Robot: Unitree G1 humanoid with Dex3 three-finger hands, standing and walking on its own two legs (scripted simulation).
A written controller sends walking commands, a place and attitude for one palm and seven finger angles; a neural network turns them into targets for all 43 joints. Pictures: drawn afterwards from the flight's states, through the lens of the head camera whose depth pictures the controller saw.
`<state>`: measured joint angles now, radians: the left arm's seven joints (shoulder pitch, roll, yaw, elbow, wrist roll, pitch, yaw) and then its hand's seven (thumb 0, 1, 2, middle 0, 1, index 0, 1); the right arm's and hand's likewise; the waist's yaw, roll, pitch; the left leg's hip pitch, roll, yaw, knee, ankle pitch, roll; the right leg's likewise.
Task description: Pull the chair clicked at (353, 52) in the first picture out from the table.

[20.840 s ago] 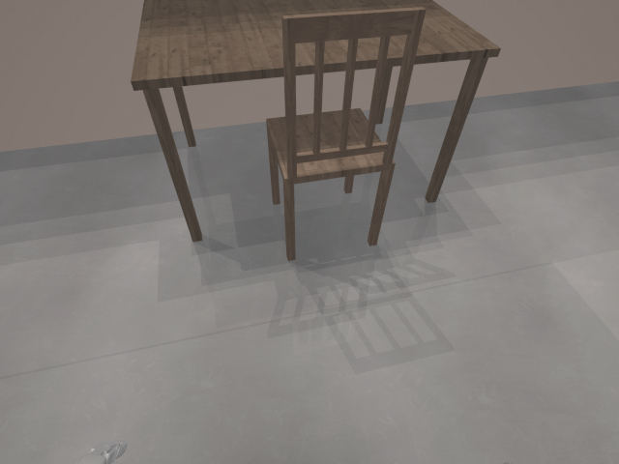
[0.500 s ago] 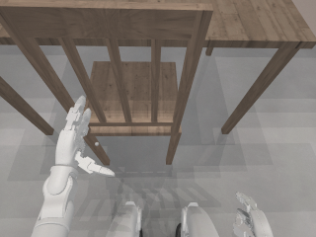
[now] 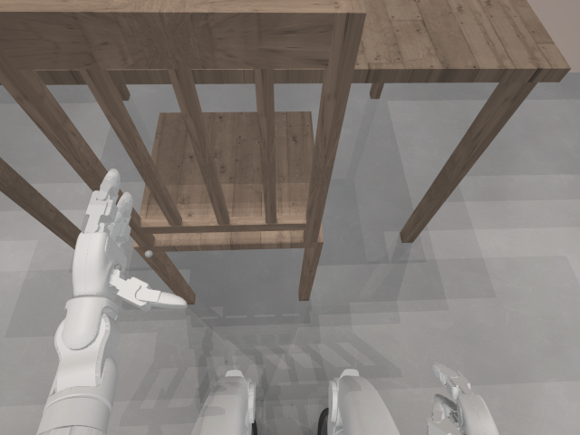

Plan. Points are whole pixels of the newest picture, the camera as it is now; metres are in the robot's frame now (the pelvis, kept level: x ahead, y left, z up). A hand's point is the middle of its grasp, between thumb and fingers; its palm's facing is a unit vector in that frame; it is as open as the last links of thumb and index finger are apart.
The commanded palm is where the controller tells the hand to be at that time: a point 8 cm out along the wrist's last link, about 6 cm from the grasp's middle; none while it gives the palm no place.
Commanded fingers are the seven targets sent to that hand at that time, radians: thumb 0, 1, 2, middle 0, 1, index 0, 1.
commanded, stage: aim the fingers beside a spindle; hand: left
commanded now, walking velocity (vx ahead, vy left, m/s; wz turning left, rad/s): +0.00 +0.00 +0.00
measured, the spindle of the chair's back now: (207, 165) +0.48 +0.13 +0.04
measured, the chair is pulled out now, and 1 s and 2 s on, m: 0.00 0.00 0.00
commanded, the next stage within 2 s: none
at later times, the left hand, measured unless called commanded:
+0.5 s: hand (156, 261) +0.34 +0.19 +0.02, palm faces +0.03 -1.00 -0.04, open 16.9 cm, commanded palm +0.31 +0.23 +0.02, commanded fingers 0.00 -0.50 0.30 -0.06 -0.08 -0.06 -0.08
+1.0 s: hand (164, 265) +0.33 +0.17 +0.02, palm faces +0.00 -1.00 -0.02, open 16.9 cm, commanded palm +0.31 +0.23 +0.02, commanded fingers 0.00 -0.50 0.30 -0.06 -0.08 -0.06 -0.08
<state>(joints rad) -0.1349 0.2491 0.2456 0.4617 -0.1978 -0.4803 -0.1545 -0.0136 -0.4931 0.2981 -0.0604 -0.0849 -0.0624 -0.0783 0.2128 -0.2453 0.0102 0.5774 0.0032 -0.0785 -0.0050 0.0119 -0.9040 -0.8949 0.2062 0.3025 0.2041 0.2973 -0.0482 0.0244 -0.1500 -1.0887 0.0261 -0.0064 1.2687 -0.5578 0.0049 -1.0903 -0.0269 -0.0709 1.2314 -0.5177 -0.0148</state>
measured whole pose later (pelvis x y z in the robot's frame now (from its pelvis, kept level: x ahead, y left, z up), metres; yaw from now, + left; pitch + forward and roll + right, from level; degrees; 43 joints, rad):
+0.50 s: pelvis -0.01 +0.01 +0.00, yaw +0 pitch +22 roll -2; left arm -0.14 0.23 0.17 0.45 -0.20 -0.47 -0.16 -0.01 -0.49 0.30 -0.06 -0.08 -0.06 -0.08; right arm 0.20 -0.25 0.02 0.57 0.00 -0.09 0.00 0.01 -0.90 -0.89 0.21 0.30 0.20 0.30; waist -0.04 0.04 -0.15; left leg -1.12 0.02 -0.01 1.29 -0.56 0.02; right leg -1.11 -0.04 -0.07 1.24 -0.51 0.00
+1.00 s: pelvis +0.00 +0.01 +0.00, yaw +0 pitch +22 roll -2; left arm -0.08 0.20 0.14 0.37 -0.19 -0.47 -0.15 -0.01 -0.50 0.30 -0.06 -0.08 -0.06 -0.08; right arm 0.21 -0.25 0.00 0.57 0.00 -0.09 0.00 0.01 -0.90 -0.89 0.21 0.30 0.20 0.30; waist -0.04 0.03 -0.15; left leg -1.10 0.01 -0.01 1.28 -0.56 0.02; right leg -1.09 -0.04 -0.07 1.23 -0.51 0.00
